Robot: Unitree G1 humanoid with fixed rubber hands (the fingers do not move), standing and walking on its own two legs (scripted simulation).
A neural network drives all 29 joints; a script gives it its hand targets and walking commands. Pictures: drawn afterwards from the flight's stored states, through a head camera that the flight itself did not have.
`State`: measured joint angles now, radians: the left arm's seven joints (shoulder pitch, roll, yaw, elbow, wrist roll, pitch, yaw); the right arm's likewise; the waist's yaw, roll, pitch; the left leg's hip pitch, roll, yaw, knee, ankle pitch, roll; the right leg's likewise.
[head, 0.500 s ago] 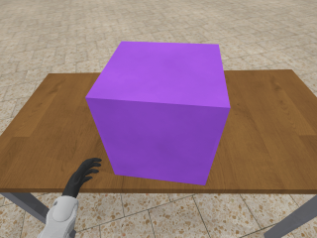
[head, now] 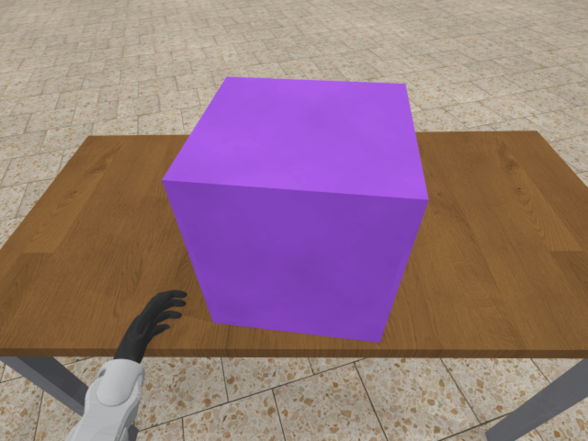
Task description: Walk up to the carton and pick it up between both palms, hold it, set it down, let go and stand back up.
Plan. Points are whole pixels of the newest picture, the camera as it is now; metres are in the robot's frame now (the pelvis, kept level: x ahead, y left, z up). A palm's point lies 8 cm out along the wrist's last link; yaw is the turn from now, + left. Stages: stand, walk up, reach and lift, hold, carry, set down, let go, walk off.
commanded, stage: stand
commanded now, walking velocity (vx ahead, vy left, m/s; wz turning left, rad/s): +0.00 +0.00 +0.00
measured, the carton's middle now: (303, 210) +0.44 +0.02 +0.10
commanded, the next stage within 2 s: none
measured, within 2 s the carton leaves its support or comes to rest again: neither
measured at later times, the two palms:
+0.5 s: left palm (134, 344) +0.26 +0.25 +0.02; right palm out of the picture +0.11 -0.29 -0.10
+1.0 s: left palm (134, 341) +0.27 +0.25 +0.02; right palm out of the picture +0.11 -0.30 -0.10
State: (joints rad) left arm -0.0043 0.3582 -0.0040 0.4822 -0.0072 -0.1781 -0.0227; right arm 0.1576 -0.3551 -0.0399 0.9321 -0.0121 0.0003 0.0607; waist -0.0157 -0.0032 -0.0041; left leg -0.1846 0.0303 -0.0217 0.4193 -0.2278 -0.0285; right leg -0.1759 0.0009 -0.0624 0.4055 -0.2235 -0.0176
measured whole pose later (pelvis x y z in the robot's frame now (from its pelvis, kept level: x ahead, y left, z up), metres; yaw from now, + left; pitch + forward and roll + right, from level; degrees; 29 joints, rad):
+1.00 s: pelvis +0.01 +0.00 +0.00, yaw +0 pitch +0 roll +0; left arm -0.03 0.37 0.00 0.51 -0.01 -0.18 -0.02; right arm 0.13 -0.35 -0.04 0.96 -0.02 0.00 0.06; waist -0.01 0.00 -0.01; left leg -0.18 0.03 -0.03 0.40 -0.22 -0.03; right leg -0.17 0.00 -0.06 0.38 -0.22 -0.02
